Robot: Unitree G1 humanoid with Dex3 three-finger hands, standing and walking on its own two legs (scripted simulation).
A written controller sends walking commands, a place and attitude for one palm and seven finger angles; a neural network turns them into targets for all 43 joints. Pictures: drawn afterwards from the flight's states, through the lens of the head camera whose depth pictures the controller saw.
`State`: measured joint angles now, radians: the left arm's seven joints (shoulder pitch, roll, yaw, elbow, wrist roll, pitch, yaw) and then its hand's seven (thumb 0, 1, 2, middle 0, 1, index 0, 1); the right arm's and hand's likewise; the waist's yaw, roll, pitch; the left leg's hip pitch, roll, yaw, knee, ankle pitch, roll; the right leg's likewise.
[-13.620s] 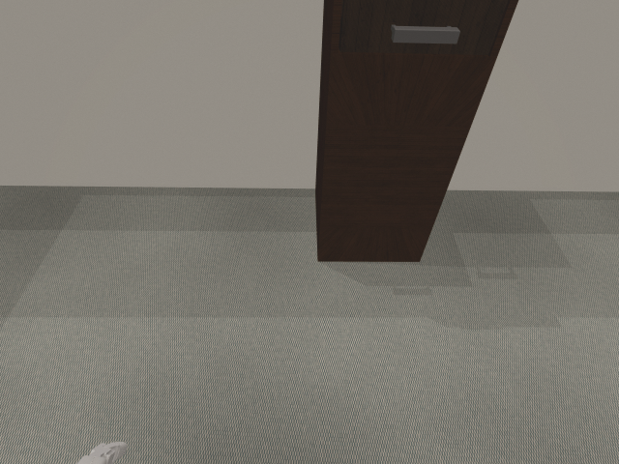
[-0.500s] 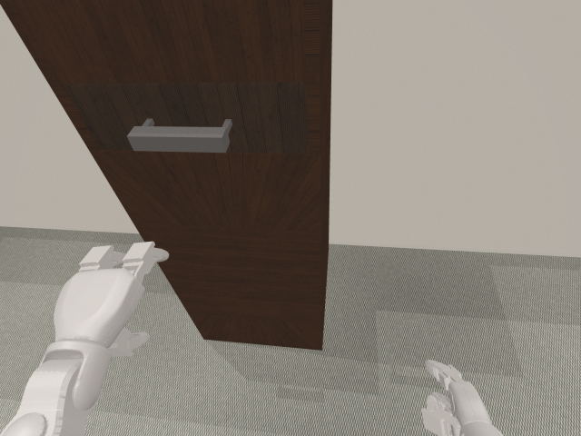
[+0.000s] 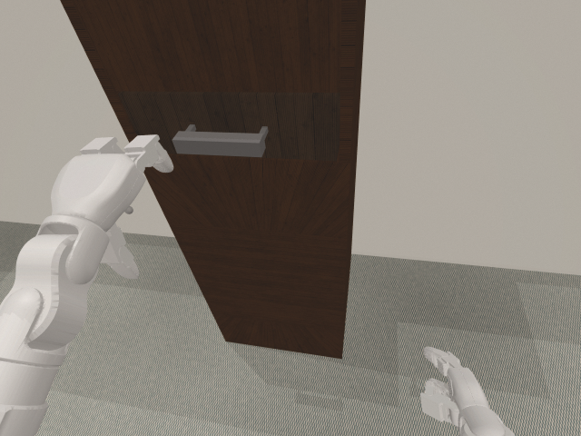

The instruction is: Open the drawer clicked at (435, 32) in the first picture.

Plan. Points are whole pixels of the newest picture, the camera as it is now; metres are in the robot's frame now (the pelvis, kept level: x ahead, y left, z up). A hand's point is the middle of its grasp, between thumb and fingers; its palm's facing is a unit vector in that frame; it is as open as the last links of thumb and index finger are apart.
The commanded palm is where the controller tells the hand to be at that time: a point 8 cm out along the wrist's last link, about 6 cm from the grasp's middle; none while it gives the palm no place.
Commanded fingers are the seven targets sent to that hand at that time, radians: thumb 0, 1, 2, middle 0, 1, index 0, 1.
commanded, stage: raise the hand with hooked fingers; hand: left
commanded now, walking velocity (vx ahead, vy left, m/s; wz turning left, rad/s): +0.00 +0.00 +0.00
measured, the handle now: (223, 136) +0.54 +0.20 +0.15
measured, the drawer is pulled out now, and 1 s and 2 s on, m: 0.00 0.00 0.00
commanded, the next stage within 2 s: move the hooked fingers above the handle in 0.66 s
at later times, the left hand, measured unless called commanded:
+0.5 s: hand (124, 213) +0.29 +0.23 +0.21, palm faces +0.16 -0.04 -0.99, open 13.8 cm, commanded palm +0.25 +0.25 +0.27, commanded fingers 0.00 -0.50 0.30 -0.30 -1.20 -0.30 -1.20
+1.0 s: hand (128, 186) +0.31 +0.23 +0.23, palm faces +0.20 -0.02 -0.98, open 13.8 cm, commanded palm +0.28 +0.23 +0.27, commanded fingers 0.00 -0.50 0.30 -0.30 -1.20 -0.30 -1.20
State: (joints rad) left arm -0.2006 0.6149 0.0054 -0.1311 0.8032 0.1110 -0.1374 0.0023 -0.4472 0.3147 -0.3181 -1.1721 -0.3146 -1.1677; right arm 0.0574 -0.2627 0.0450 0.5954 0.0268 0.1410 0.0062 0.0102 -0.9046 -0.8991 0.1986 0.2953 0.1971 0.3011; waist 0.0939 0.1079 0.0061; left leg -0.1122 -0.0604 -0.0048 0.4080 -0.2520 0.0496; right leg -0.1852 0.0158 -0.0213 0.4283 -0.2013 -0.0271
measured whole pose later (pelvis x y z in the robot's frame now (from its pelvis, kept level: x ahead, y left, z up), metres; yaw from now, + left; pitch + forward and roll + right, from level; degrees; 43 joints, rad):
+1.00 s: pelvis -0.02 -0.02 +0.00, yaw +1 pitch -2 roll +1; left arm -0.42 0.66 0.00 0.02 0.77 0.03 -0.20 0.00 -0.49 0.30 -0.32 -1.20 -0.32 -1.20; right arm 0.10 -0.28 0.04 0.62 0.04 0.11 0.01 0.01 -0.90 -0.90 0.20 0.30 0.20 0.30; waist 0.09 0.09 0.01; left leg -0.17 -0.05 -0.02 0.42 -0.22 0.03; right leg -0.23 0.02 -0.04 0.43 -0.17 -0.05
